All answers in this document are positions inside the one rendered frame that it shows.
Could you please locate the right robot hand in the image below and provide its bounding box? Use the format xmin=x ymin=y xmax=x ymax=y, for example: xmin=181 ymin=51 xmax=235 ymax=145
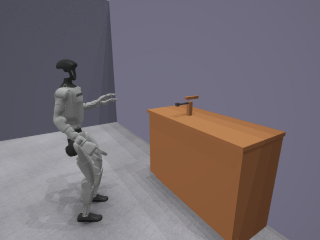
xmin=82 ymin=141 xmax=107 ymax=162

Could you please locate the left robot hand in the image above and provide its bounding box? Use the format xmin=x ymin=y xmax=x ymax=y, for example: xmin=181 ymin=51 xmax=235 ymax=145
xmin=97 ymin=93 xmax=118 ymax=105

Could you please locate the robot right shin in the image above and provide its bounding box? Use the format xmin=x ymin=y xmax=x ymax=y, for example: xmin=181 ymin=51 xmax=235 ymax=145
xmin=80 ymin=180 xmax=96 ymax=217

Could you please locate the right robot forearm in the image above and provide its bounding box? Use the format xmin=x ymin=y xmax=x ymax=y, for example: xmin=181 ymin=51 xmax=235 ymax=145
xmin=54 ymin=117 xmax=87 ymax=147

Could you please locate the right robot foot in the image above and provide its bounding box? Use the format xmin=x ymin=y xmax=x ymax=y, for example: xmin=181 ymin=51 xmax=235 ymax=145
xmin=77 ymin=212 xmax=103 ymax=223

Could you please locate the left robot forearm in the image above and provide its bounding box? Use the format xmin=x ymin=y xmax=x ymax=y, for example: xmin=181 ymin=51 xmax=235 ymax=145
xmin=83 ymin=100 xmax=99 ymax=110

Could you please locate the robot right upper arm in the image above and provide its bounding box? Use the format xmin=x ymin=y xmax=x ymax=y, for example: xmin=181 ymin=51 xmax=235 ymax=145
xmin=53 ymin=88 xmax=70 ymax=124

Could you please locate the counter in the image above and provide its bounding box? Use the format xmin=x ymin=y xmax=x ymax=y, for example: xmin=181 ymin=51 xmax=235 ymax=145
xmin=147 ymin=95 xmax=286 ymax=240

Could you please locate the tap lever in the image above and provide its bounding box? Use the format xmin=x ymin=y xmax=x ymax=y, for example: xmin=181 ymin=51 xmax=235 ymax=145
xmin=175 ymin=102 xmax=189 ymax=107

